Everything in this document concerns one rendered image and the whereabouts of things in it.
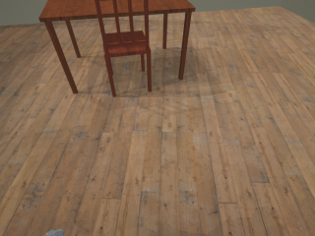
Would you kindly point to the table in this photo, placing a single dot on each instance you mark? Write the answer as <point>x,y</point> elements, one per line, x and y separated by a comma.
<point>70,10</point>

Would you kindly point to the chair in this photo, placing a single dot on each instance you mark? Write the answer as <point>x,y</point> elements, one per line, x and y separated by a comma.
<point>126,43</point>

